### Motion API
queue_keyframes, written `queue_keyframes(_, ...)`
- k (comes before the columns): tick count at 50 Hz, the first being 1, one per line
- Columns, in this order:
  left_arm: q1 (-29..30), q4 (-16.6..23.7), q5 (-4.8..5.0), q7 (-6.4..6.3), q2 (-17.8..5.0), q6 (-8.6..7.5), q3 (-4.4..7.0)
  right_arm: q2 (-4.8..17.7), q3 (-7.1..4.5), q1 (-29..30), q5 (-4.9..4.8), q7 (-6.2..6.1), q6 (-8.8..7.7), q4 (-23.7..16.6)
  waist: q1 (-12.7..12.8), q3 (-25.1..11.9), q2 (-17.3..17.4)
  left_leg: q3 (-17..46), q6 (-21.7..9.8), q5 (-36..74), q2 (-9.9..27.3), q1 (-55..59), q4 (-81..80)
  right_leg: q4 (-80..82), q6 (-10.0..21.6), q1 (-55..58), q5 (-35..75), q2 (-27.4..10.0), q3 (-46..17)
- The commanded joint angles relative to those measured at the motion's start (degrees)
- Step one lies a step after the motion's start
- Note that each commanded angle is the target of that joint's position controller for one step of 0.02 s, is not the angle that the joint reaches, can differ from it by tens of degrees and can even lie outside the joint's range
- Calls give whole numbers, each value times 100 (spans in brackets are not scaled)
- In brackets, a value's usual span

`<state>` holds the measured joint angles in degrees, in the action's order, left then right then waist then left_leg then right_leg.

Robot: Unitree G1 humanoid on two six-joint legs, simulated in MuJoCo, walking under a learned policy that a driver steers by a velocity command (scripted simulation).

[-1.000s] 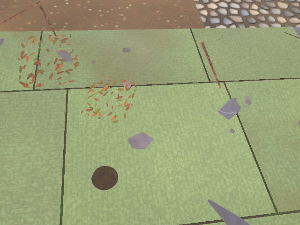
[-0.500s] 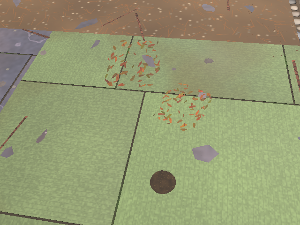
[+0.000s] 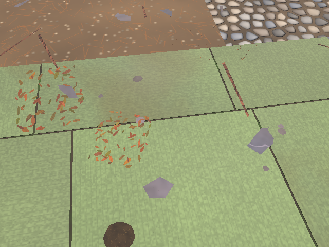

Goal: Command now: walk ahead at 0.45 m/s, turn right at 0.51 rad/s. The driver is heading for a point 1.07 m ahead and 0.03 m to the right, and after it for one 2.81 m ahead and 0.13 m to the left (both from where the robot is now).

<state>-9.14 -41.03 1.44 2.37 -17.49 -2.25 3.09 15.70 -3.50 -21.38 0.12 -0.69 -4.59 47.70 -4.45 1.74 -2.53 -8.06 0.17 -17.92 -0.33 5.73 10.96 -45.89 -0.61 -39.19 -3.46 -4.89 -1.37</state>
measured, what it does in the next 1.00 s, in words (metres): walks ahead: right foot, then left foot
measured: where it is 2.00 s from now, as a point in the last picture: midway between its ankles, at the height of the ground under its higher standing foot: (182, 237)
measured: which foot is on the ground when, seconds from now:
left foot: down 0.00-0.14, up 0.16-0.60, down 0.62-1.00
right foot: up 0.00-0.12, down 0.14-0.62, up 0.64-1.00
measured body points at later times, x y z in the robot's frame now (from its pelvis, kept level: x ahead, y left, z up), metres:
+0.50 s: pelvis +0.28 -0.07 +0.01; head +0.31 -0.09 +0.46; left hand +0.42 +0.19 -0.10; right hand +0.41 -0.36 -0.08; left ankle +0.51 +0.06 -0.68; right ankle +0.22 -0.13 -0.74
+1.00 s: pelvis +0.43 -0.09 -0.01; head +0.47 -0.10 +0.44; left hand +0.59 +0.17 -0.11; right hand +0.56 -0.39 -0.10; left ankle +0.52 +0.00 -0.74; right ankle +0.47 -0.24 -0.72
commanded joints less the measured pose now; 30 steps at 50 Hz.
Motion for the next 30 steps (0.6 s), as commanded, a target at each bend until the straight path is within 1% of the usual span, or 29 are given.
queue_keyframes(1, 963, 811, 0, 137, -87, -96, -67, 1068, -251, 153, -92, -15, -65, -303, -36, 668, 635, 213, -821, 2054, 1510, -667, -471, 679, 166, 119, 219, 50, 318)
queue_keyframes(2, 1000, 877, 9, 165, -145, -89, -49, 1109, -267, 118, -118, -9, -37, -277, 18, 640, 635, 128, -786, 2486, 1580, -486, -324, 816, 282, 190, 85, 112, 384)
queue_keyframes(3, 958, 928, 12, 183, -239, -80, -8, 1169, -282, 128, -125, -11, -4, -277, 129, 518, 677, 11, -729, 3436, 1616, -318, -31, 913, 419, 402, -100, 254, 498)
queue_keyframes(4, 795, 945, 5, 185, -366, -60, 57, 1264, -308, 130, -130, -26, 34, -289, 287, 270, 796, -94, -665, 4652, 1634, -164, 425, 912, 560, 776, -345, 465, 661)
queue_keyframes(5, 307, 868, 8, 171, -569, -31, 168, 1345, -327, 144, -130, -47, 87, -308, 596, -122, 886, -211, -585, 5663, 1595, -124, 1219, 894, 713, 1454, -567, 714, 800)
queue_keyframes(6, -569, 662, 31, 121, -842, 9, 335, 1355, -316, 180, -139, -73, 126, -343, 1102, -650, 826, -350, -439, 5981, 1462, -524, 2371, 1087, 920, 2742, -413, 949, 840)
queue_keyframes(7, -1503, 435, 45, -3, -1177, 97, 519, 1254, -251, 110, -87, -100, 91, -426, 1553, -1111, 520, -316, -215, 4833, 1259, -1774, 3925, 1140, 1133, 4448, -466, 751, 214)
queue_keyframes(8, -1463, 445, 70, -80, -1833, 92, 603, 309, 40, -572, 124, -4, -20, -761, 799, -1804, -1252, -29, 150, -1040, 197, -4201, 6236, 1616, 2150, 6363, -1743, -931, -3085)
queue_keyframes(9, -1607, 659, 30, -71, -1443, 6, 471, 716, 16, -69, -36, 59, -239, -804, 1189, -2709, -660, 1409, 83, -1630, -101, -4621, 6995, 2684, 2450, 6516, -2722, -1407, -4882)
queue_keyframes(10, -1386, 555, -41, -42, -1142, -80, 374, 1060, -90, 629, -278, 90, -327, -1050, 1261, -1695, -370, 1460, -17, -1070, 151, -5157, 7004, 3003, 2087, 5892, -2467, -1271, -4140)
queue_keyframes(11, -1064, 546, -30, -41, -1056, -132, 342, 986, -43, 765, -259, 64, -392, -1131, 994, -1017, 1, 1390, -104, -540, 399, -5081, 6525, 3046, 1919, 4973, -1953, -1040, -3454)
queue_keyframes(12, -639, 619, -59, -51, -910, -156, 298, 951, -52, 748, -115, 19, -407, -1072, 714, -645, 258, 1374, -85, -230, 592, -4766, 6056, 3048, 1795, 4128, -1234, -815, -2905)
queue_keyframes(13, -364, 725, -152, -66, -788, -172, 254, 986, -88, 592, -41, 8, -354, -1032, 466, -528, 130, 1439, -72, -22, 728, -4327, 5812, 3145, 1754, 3531, -657, -610, -2502)
queue_keyframes(14, -214, 786, -183, -78, -747, -176, 244, 991, -101, 479, -10, 20, -277, -1009, 331, -476, 17, 1435, -21, 72, 764, -4087, 5676, 3278, 1783, 3163, -382, -519, -2347)
queue_keyframes(16, -213, 714, -110, -113, -731, -215, 244, 874, -79, 420, 76, 19, -150, -986, 250, -343, 39, 1301, 164, 198, 774, -3945, 5286, 3421, 1853, 2655, 161, -429, -1972)
queue_keyframes(17, -285, 660, -89, -142, -767, -225, 252, 808, -60, 542, 113, 8, -110, -1038, 270, -241, 70, 1237, 256, 396, 741, -3962, 5032, 3466, 1842, 2441, 294, -343, -1784)
queue_keyframes(18, -363, 609, -85, -178, -815, -223, 262, 742, -35, 776, 131, -2, -92, -1127, 328, -128, 83, 1198, 342, 702, 710, -4065, 4699, 3491, 1807, 2328, 352, -260, -1648)
queue_keyframes(19, -420, 543, -94, -211, -795, -222, 243, 671, -3, 937, 122, 9, -91, -1155, 391, -88, 40, 1151, 392, 1150, 705, -4144, 4284, 3515, 1731, 2363, 408, -192, -1435)
queue_keyframes(20, -430, 489, -105, -236, -746, -211, 216, 604, 31, 1100, 116, 28, -108, -1164, 463, -28, -12, 1086, 407, 1611, 663, -4039, 3743, 3441, 1591, 2343, 822, -60, -1144)
queue_keyframes(21, -460, 420, -108, -255, -697, -194, 192, 512, 70, 1262, 121, 59, -143, -1165, 550, -25, -43, 983, 393, 2061, 572, -3768, 3199, 3315, 1430, 2270, 1272, 92, -824)
queue_keyframes(22, -609, 325, -104, -273, -680, -179, 178, 415, 113, 1495, 124, 102, -187, -1193, 695, -55, -52, 877, 364, 2548, 456, -3516, 2801, 3207, 1310, 2261, 1519, 148, -650)
queue_keyframes(23, -806, 220, -106, -284, -699, -171, 170, 385, 128, 1678, 93, 149, -226, -1225, 825, -123, -53, 806, 322, 2966, 348, -3330, 2562, 3174, 1249, 2341, 1563, 90, -638)
queue_keyframes(25, -948, 74, -121, -293, -738, -151, 149, 469, 102, 1814, 18, 217, -253, -1249, 905, -168, -128, 849, 174, 3150, 285, -3314, 2198, 3008, 1177, 2758, 1625, -99, -697)
queue_keyframes(27, -942, -18, -163, -292, -749, -116, 135, 579, 58, 1844, 8, 281, -255, -1283, 880, -210, -154, 915, -34, 2696, 232, -3428, 1976, 2665, 1111, 3265, 1877, -317, -773)
queue_keyframes(28, -915, -56, -180, -292, -765, -95, 137, 648, 26, 1770, 13, 307, -251, -1285, 810, -259, -171, 932, -145, 2365, 186, -3403, 1929, 2457, 1071, 3482, 2082, -412, -815)
queue_keyframes(29, -848, -80, -184, -299, -786, -71, 145, 727, -10, 1584, 18, 322, -244, -1255, 685, -327, -200, 915, -256, 2055, 112, -3256, 1874, 2182, 1018, 3639, 2448, -450, -816)
queue_keyframes(30, -690, -64, -163, -318, -790, -43, 147, 820, -64, 1179, 39, 323, -246, -1158, 425, -473, -182, 807, -385, 2051, -38, -2815, 1632, 1656, 910, 3692, 3018, -329, -700)
Keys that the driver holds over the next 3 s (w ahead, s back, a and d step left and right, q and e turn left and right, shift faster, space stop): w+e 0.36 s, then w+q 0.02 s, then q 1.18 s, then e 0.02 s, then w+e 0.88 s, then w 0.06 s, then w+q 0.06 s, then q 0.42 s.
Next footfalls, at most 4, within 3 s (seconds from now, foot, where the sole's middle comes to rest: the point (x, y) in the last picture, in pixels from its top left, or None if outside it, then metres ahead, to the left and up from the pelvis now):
0.14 right None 0.25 -0.14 -0.77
0.62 left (158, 225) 0.56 0.00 -0.77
1.04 right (215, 232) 0.51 -0.23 -0.77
1.48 left None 0.44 0.02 -0.77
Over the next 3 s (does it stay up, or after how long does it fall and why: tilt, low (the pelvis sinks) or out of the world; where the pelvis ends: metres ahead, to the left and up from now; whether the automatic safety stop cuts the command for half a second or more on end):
stays up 1.00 -0.12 -0.01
